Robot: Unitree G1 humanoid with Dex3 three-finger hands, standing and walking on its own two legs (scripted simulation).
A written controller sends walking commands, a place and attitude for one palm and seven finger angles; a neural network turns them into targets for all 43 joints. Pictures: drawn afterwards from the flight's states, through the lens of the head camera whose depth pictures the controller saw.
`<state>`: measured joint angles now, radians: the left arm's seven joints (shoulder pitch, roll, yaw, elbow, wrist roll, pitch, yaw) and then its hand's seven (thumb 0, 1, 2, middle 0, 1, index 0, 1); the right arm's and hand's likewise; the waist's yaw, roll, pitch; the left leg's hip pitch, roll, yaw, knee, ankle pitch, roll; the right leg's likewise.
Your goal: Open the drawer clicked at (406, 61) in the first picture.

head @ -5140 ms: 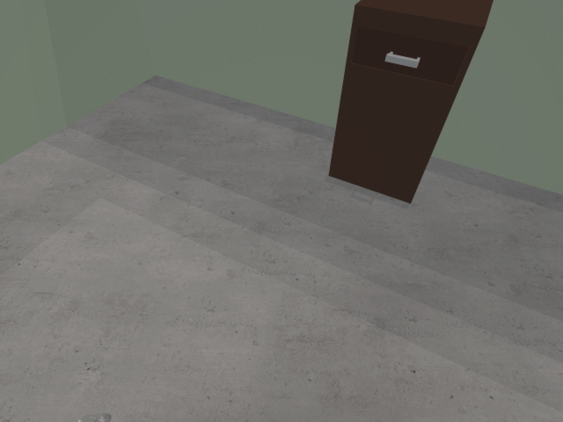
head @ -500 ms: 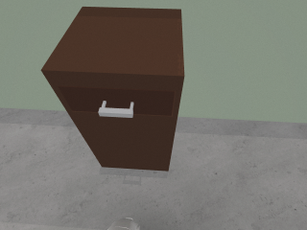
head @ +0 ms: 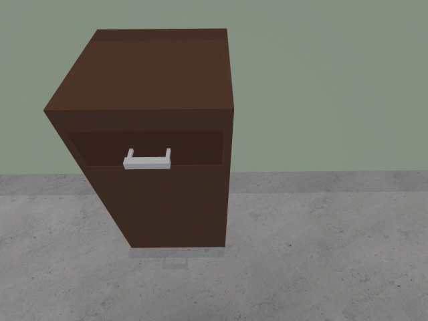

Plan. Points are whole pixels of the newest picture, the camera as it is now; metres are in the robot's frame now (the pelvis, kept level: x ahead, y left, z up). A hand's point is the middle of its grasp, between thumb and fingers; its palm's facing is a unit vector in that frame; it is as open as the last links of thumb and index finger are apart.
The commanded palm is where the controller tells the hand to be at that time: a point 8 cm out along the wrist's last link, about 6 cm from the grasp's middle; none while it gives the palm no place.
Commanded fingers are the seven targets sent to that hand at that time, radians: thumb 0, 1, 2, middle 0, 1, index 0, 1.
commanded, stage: come to a stop and stand still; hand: left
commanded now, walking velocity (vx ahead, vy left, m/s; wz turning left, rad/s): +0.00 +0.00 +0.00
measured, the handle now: (148, 157) +0.52 +0.21 -0.06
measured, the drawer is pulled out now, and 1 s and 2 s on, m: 0.00 0.00 0.00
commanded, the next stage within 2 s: look again from close up in 1.24 s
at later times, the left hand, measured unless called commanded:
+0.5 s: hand out of the picture -0.01 +0.13 -0.17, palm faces +0.07 -0.99 -0.14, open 7.4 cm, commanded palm none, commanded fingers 0.00 0.90 0.90 -0.20 -0.30 -0.20 -0.30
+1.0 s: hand out of the picture +0.03 +0.15 -0.17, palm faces +0.06 -0.98 -0.19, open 7.4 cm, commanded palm none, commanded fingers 0.00 0.90 0.90 -0.20 -0.30 -0.20 -0.30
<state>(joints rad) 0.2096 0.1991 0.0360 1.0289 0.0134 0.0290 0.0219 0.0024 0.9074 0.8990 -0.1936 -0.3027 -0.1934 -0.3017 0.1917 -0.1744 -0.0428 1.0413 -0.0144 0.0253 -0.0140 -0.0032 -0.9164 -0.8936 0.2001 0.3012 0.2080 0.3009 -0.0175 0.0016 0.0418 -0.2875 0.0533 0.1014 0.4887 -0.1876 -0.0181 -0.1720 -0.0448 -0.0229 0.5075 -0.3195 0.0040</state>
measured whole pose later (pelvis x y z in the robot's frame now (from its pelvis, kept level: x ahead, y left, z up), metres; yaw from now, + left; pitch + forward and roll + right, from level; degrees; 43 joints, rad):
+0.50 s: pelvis +0.01 -0.02 +0.01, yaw +1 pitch -1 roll +0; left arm 0.31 0.10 0.01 1.15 0.00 0.01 0.03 0.00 0.91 0.90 -0.20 -0.30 -0.20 -0.30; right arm 0.34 -0.11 0.00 1.19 -0.02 0.02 -0.03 0.00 -0.91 -0.89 0.19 0.30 0.20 0.30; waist -0.02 0.00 0.04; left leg -0.24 0.08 0.04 0.43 -0.17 -0.06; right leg -0.10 0.01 -0.06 0.43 -0.32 -0.03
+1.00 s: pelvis +0.05 -0.01 +0.01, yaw +1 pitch -1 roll +1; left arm 0.30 0.13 0.01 1.13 0.01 0.00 0.04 0.00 0.91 0.90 -0.19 -0.30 -0.19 -0.30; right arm 0.24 -0.15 -0.01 1.15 -0.01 0.00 -0.04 0.01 -0.92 -0.89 0.20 0.30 0.20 0.30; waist 0.00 -0.01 0.03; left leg -0.19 0.06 0.06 0.43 -0.22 -0.05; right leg -0.05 -0.02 -0.05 0.42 -0.36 -0.01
